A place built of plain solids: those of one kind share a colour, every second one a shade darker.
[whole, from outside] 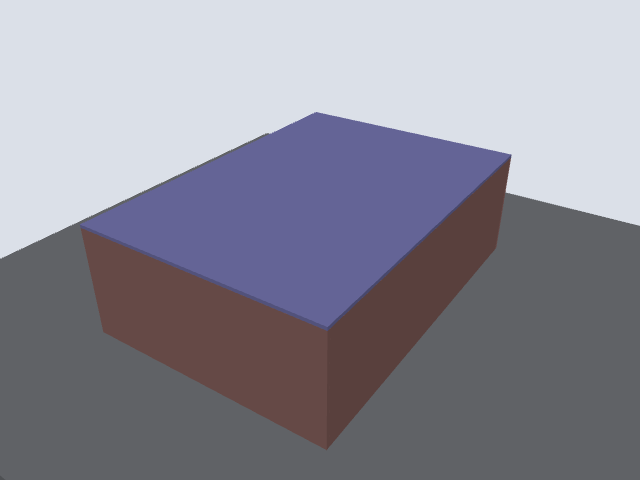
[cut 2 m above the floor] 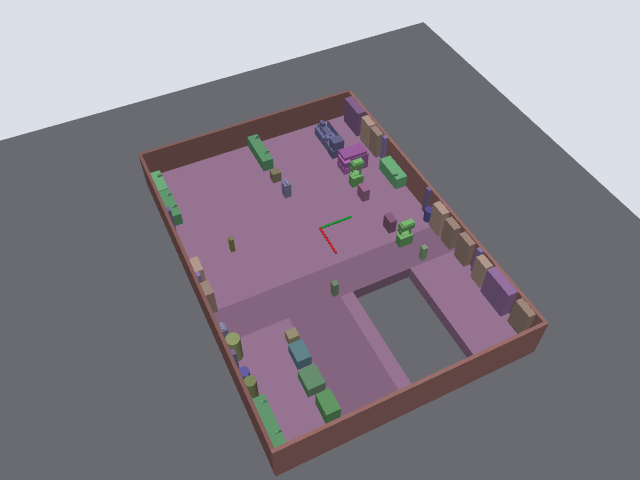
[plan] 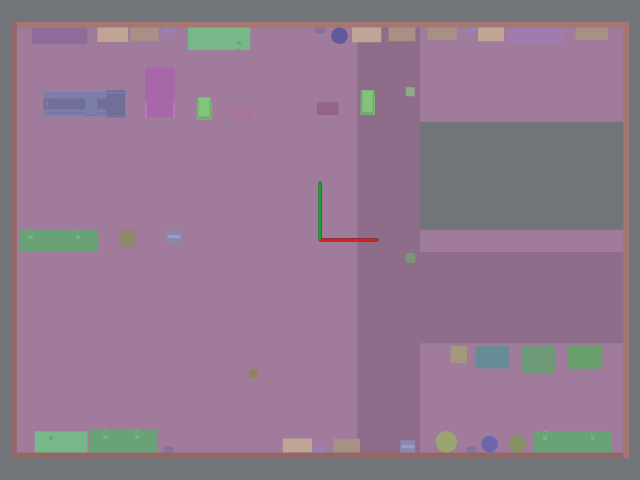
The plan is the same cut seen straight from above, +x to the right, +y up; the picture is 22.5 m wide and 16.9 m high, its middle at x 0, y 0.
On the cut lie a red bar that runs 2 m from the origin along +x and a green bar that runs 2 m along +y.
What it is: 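A machine and fitters' shop under lamps; one hall, a truck gangway, bays of machines, benches and stores, erecting floors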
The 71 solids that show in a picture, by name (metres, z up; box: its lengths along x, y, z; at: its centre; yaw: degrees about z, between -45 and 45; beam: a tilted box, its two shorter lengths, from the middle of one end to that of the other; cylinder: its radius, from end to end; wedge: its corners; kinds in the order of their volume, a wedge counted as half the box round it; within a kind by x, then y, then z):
{
 "floor_1": {"box": [9.4, 14.96, 0.9], "at": [-5.98, 0.0, 0.4]},
 "floor_2": {"box": [21.36, 3.85, 0.9], "at": [0.0, -5.56, 0.4]},
 "floor_3": {"box": [21.36, 3.32, 0.9], "at": [0.0, 5.82, 0.4]},
 "floor_4": {"box": [2.61, 3.23, 0.9], "at": [0.02, -2.03, 0.4]},
 "floor_5": {"box": [2.59, 7.91, 0.9], "at": [0.02, 3.53, 0.4]},
 "floor_6": {"box": [2.21, 14.96, 0.9], "at": [2.42, 0.0, 0.4]},
 "floor_7": {"box": [9.37, 3.21, 0.9], "at": [6.0, -2.03, 0.4]},
 "floor_8": {"box": [7.16, 7.84, 0.9], "at": [7.1, -3.56, 0.4]},
 "wall_1": {"box": [0.2, 15.36, 6.89], "at": [-10.78, 0.0, 3.4]},
 "wall_2": {"box": [21.36, 0.2, 6.89], "at": [0.0, -7.58, 3.4]},
 "wall_3": {"box": [21.36, 0.2, 6.89], "at": [0.0, 7.58, 3.4]},
 "wall_4": {"box": [0.2, 15.36, 6.89], "at": [10.78, 0.0, 3.4]},
 "roof_1": {"box": [21.76, 15.36, 0.2], "at": [0.0, 0.0, 6.94]},
 "cabinet_1": {"box": [1.08, 0.51, 1.98], "at": [-7.3, 7.23, 1.84]},
 "cabinet_2": {"box": [0.98, 0.47, 1.93], "at": [-6.18, 7.25, 1.82]},
 "cabinet_3": {"box": [1.04, 0.49, 1.86], "at": [-0.8, -7.24, 1.79]},
 "cabinet_4": {"box": [0.94, 0.49, 1.8], "at": [0.94, -7.24, 1.76]},
 "cabinet_5": {"box": [1.03, 0.52, 1.96], "at": [1.64, 7.22, 1.83]},
 "cabinet_6": {"box": [0.95, 0.48, 1.84], "at": [2.89, 7.24, 1.77]},
 "cabinet_7": {"box": [1.03, 0.44, 1.93], "at": [4.3, 7.26, 1.82]},
 "cabinet_8": {"box": [0.93, 0.49, 1.82], "at": [6.02, 7.24, 1.77]},
 "cabinet_9": {"box": [1.14, 0.44, 1.97], "at": [9.57, 7.26, 1.84]},
 "bench_1": {"box": [2.79, 0.73, 0.86], "at": [-9.2, -0.02, 1.28]},
 "bench_2": {"box": [1.86, 0.75, 0.88], "at": [-9.11, -7.11, 1.3]},
 "bench_3": {"box": [2.41, 0.8, 0.89], "at": [-6.92, -7.08, 1.3]},
 "bench_4": {"box": [2.19, 0.79, 0.88], "at": [-3.55, 7.09, 1.29]},
 "bench_5": {"box": [2.75, 0.75, 0.89], "at": [8.9, -7.11, 1.3]},
 "shelving_1": {"box": [1.95, 0.59, 2.19], "at": [-9.17, 7.19, 1.95]},
 "shelving_2": {"box": [1.93, 0.59, 2.17], "at": [7.64, 7.19, 1.94]},
 "pier_1": {"box": [0.35, 0.21, 5.99], "at": [-5.34, -7.38, 3.85]},
 "pier_2": {"box": [0.35, 0.21, 5.99], "at": [-5.34, 7.38, 3.85]},
 "pier_3": {"box": [0.35, 0.21, 5.99], "at": [0.0, -7.38, 3.85]},
 "pier_4": {"box": [0.35, 0.21, 5.99], "at": [0.0, 7.38, 3.85]},
 "pier_5": {"box": [0.35, 0.21, 5.99], "at": [5.34, -7.38, 3.85]},
 "pier_6": {"box": [0.35, 0.21, 5.99], "at": [5.34, 7.38, 3.85]},
 "shaper_1": {"box": [1.04, 0.53, 0.5], "at": [-5.64, 4.58, 1.1]},
 "shaper_2": {"box": [1.0, 0.53, 0.05], "at": [-5.64, 4.58, 1.83]},
 "shaper_3": {"box": [0.96, 0.51, 0.45], "at": [-5.64, 4.59, 1.58]},
 "shaper_4": {"box": [0.92, 1.67, 0.22], "at": [-5.64, 5.15, 2.17]},
 "shaper_5": {"box": [1.04, 1.24, 1.21], "at": [-5.64, 5.46, 1.46]},
 "lathe_1": {"box": [0.36, 0.27, 0.27], "at": [-9.38, 4.79, 1.89]},
 "lathe_2": {"box": [2.23, 0.86, 0.67], "at": [-8.64, 4.78, 1.19]},
 "lathe_3": {"box": [2.2, 0.38, 0.23], "at": [-8.62, 4.79, 1.64]},
 "lathe_4": {"box": [2.11, 0.04, 0.04], "at": [-8.6, 4.47, 1.65]},
 "lathe_5": {"box": [1.88, 0.03, 0.53], "at": [-8.52, 5.2, 1.79]},
 "lathe_6": {"box": [0.42, 0.65, 0.14], "at": [-8.05, 4.74, 1.78]},
 "lathe_7": {"box": [0.67, 0.79, 0.68], "at": [-7.19, 4.78, 1.86]},
 "lathe_8": {"box": [0.67, 0.96, 0.62], "at": [-7.19, 4.79, 1.16]},
 "receiver_1": {"cylinder": 0.38, "from": [4.45, -7.11, 0.85], "to": [4.45, -7.11, 2.57]},
 "receiver_2": {"cylinder": 0.31, "from": [6.94, -7.18, 0.85], "to": [6.94, -7.18, 2.43]},
 "pallet_1": {"box": [1.2, 0.8, 1.03], "at": [9.34, -4.13, 1.37]},
 "drill_1": {"box": [0.52, 0.81, 0.74], "at": [-4.08, 4.63, 1.22]},
 "drill_2": {"box": [0.48, 0.79, 0.34], "at": [-4.08, 4.64, 2.58]},
 "drill_3": {"box": [0.38, 0.67, 0.1], "at": [-4.08, 4.68, 2.8]},
 "drill_4": {"box": [0.49, 0.69, 0.06], "at": [1.68, 4.74, 1.62]},
 "drill_5": {"box": [0.49, 0.89, 0.74], "at": [1.68, 4.84, 1.22]},
 "drill_6": {"box": [0.45, 0.87, 0.34], "at": [1.68, 4.85, 2.43]},
 "drill_7": {"box": [0.35, 0.75, 0.1], "at": [1.68, 4.89, 2.65]},
 "stillage_1": {"box": [1.2, 0.99, 0.79], "at": [7.68, -4.22, 1.25]},
 "swarfbin_1": {"box": [1.18, 0.8, 0.8], "at": [6.06, -4.13, 1.25]},
 "trolley_1": {"box": [0.76, 0.48, 0.93], "at": [-2.78, 4.47, 1.32]},
 "trolley_2": {"box": [0.76, 0.47, 0.99], "at": [0.28, 4.63, 1.35]},
 "binsmall_1": {"box": [0.56, 0.59, 0.74], "at": [-6.76, 0.05, 1.22]},
 "binsmall_2": {"box": [0.57, 0.61, 0.68], "at": [4.89, -4.04, 1.2]},
 "drum_1": {"cylinder": 0.29, "from": [0.69, 7.19, 0.85], "to": [0.69, 7.19, 1.73]},
 "drum_2": {"cylinder": 0.29, "from": [5.97, -7.19, 0.85], "to": [5.97, -7.19, 1.73]},
 "pedgrinder_1": {"box": [0.53, 0.45, 1.07], "at": [-5.13, 0.12, 1.39]},
 "pedgrinder_2": {"box": [0.53, 0.43, 0.95], "at": [3.09, -7.26, 1.33]},
 "bollard_1": {"box": [0.32, 0.32, 1.05], "at": [3.18, 5.22, 1.38]},
 "bollard_2": {"box": [0.34, 0.34, 1.02], "at": [3.19, -0.64, 1.36]},
 "pendant_1": {"box": [0.3, 0.26, 1.07], "at": [-2.35, -4.69, 1.39]}
}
